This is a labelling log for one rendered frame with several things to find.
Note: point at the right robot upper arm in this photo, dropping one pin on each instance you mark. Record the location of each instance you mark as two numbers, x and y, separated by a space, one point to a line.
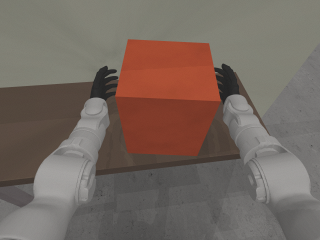
280 182

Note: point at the table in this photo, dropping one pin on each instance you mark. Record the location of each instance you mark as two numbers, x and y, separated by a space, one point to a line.
36 119

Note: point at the robot left hand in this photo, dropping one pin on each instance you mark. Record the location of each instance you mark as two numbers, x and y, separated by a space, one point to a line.
99 87

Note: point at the carton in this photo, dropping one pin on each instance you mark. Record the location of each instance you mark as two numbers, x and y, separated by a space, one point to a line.
167 96

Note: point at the robot left forearm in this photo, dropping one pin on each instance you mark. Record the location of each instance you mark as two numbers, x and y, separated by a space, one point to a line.
87 137

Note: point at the robot right forearm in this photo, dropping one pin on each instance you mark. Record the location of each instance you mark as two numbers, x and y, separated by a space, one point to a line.
249 135

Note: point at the left robot upper arm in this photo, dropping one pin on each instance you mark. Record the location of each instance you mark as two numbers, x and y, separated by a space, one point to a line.
63 183

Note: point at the robot right hand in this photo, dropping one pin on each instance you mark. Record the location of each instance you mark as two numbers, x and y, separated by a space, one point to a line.
229 84

